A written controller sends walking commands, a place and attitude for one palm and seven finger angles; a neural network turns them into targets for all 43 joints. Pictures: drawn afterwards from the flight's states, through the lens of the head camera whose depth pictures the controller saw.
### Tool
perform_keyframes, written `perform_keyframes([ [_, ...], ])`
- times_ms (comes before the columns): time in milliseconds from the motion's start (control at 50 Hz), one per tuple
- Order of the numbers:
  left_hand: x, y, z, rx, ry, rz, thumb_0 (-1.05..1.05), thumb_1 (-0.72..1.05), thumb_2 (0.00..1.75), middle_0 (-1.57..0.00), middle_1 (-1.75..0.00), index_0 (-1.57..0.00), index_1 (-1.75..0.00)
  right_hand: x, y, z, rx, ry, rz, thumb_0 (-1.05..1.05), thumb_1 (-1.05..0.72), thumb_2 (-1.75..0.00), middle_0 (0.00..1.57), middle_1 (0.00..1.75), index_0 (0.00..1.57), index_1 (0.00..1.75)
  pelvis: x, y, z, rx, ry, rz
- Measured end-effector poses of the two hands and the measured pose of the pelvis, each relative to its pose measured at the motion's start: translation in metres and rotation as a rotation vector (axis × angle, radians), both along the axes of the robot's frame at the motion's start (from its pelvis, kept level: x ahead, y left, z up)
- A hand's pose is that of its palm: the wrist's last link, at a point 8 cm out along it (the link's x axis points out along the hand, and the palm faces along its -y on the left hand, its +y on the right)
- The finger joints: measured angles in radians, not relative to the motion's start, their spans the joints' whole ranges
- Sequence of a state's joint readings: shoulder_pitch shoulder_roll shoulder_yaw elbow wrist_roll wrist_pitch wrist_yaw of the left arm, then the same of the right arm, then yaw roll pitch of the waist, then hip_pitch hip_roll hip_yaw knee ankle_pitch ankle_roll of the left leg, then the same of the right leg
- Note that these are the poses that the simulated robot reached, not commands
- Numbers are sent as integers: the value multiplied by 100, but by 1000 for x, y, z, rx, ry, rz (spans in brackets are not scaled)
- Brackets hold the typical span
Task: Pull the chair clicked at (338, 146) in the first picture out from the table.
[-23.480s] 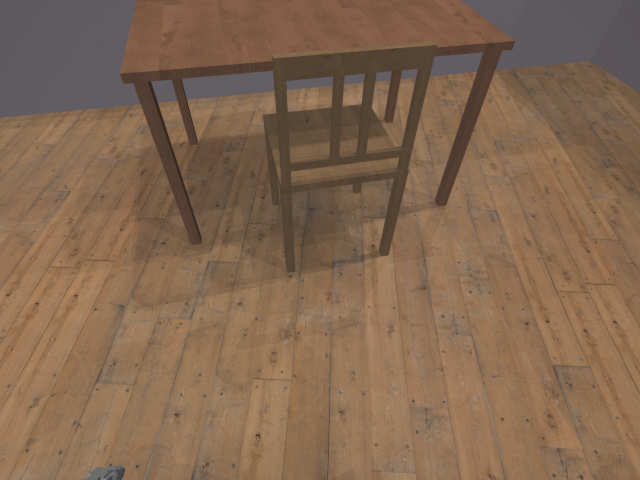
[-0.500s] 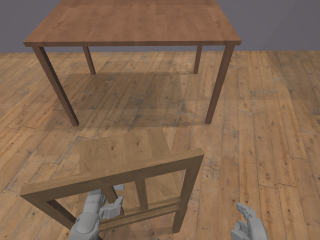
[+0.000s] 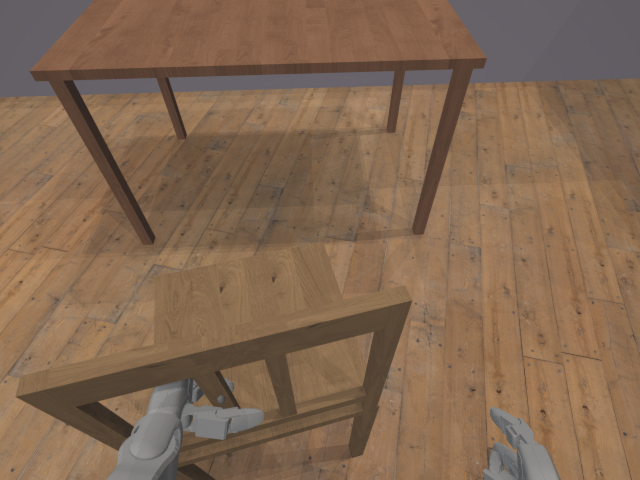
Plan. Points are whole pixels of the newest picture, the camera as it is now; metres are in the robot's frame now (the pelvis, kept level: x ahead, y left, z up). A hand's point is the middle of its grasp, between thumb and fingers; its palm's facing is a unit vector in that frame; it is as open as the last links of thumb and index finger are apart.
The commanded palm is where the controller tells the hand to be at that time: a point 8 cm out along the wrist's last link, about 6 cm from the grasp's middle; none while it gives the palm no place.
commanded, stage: open the thumb and straighten the fingers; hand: left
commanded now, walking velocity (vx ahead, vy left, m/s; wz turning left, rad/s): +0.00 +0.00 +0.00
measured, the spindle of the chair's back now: (223, 400) +0.25 +0.15 -0.09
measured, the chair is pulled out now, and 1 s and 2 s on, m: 0.62 0.62 0.62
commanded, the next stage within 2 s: draw the fingers out of the gap in 0.42 s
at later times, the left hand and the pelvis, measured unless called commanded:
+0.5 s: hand (215, 405) +0.23 +0.14 -0.04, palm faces -0.01 -0.99 -0.17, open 17.3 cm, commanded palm +0.21 +0.20 -0.02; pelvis +0.02 +0.00 -0.02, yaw +2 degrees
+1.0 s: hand (204, 469) +0.16 +0.14 -0.04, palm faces +0.01 -0.99 -0.17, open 17.5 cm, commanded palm +0.13 +0.19 -0.02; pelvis +0.01 +0.01 -0.03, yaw +2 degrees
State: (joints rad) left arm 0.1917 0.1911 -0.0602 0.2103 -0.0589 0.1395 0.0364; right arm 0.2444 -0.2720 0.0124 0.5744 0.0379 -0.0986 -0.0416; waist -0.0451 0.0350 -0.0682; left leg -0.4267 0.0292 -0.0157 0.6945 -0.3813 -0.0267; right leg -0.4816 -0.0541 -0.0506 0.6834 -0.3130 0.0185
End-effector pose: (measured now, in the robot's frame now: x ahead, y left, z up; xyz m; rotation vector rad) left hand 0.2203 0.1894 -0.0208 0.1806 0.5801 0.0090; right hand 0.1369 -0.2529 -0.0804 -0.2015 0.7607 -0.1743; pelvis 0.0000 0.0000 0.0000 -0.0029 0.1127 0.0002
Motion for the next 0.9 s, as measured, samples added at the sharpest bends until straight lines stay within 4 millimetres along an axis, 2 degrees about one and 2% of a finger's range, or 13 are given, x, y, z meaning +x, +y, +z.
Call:
perform_keyframes([
  [80, 0, 0, 0, -4, 14, 15, 1, -29, 32, -36, -117, -42, -123, 11, 5, -4, 5, -33, 19, 2, -91, -90, 20, 29, 20, 30, 3, 1, -5, 1, 18, 5],
  [160, -2, -2, -2, -5, 30, 20, 0, -42, 26, -31, -98, -34, -100, 23, 11, -7, 10, -60, 44, 2, -91, -90, 20, 30, 20, 30, 7, 0, -9, 1, 32, 11],
  [340, -5, 2, -1, 0, 33, 36, -1, -52, 21, -13, -40, -14, -40, 40, 18, -10, 13, -90, 74, 2, -90, -90, 20, 30, 20, 30, 14, -2, -15, -3, 48, 23],
  [440, -6, 5, -2, -5, 41, 37, -1, -53, 20, -6, -17, -6, -17, 43, 16, -11, 0, -90, 73, 2, -90, -90, 20, 30, 20, 30, 17, -2, -17, -6, 55, 28],
  [600, -14, 9, 0, -2, 37, 40, -1, -54, 20, -1, -3, -1, -4, 41, 12, -10, -18, -89, 47, 2, -90, -90, 20, 30, 20, 30, 20, 0, -19, -9, 61, 28],
  [900, -71, 6, -1, -7, 64, 67, -1, -54, 20, 0, 0, 0, 0, 53, 30, -9, -8, -150, 61, 2, -90, -90, 20, 30, 20, 30, 17, 5, -27, -16, 66, 38],
])
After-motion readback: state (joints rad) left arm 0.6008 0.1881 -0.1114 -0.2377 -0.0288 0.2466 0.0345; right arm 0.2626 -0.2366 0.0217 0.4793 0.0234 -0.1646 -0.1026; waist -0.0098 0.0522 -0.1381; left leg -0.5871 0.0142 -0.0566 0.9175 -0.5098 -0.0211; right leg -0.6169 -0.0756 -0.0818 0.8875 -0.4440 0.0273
